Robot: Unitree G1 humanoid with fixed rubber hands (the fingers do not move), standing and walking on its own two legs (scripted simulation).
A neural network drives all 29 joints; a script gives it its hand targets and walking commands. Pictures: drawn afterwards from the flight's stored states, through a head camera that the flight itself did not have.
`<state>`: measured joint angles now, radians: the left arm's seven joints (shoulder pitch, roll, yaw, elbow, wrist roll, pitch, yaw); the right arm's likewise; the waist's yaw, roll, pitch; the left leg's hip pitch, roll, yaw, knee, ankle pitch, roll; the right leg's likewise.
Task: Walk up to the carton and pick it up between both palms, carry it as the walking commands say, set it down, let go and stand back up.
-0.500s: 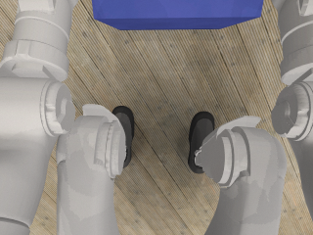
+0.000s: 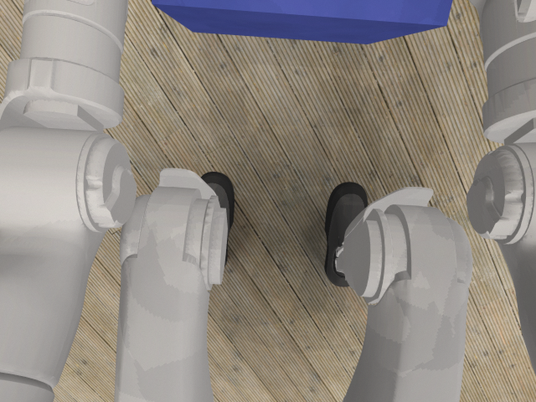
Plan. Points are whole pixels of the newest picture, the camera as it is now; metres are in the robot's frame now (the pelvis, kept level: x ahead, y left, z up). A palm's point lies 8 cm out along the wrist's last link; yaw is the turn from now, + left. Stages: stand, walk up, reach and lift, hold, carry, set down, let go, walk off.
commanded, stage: reach and lift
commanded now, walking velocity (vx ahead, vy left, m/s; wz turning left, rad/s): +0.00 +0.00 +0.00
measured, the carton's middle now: out of the picture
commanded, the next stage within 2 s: none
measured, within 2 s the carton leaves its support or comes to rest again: neither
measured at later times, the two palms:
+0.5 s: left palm out of the picture +0.56 +0.18 -0.11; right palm out of the picture +0.57 -0.16 -0.13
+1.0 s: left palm out of the picture +0.54 +0.19 -0.04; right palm out of the picture +0.56 -0.16 -0.05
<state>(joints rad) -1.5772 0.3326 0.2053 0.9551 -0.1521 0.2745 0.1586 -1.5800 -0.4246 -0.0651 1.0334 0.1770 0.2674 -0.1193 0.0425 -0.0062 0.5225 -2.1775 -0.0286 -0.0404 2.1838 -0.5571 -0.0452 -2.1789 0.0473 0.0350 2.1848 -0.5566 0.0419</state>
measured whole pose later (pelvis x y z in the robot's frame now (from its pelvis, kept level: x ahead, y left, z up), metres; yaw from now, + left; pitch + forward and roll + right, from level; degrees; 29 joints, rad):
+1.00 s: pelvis -0.02 +0.00 +0.08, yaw +0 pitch +28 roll -1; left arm -1.47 0.20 0.40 0.67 0.01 0.39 0.14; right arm -1.49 -0.36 -0.21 0.81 0.02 0.43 -0.12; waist 0.04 0.01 0.52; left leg -1.93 -0.07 -0.07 1.93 -0.49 -0.05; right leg -1.92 0.07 0.04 1.92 -0.49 0.06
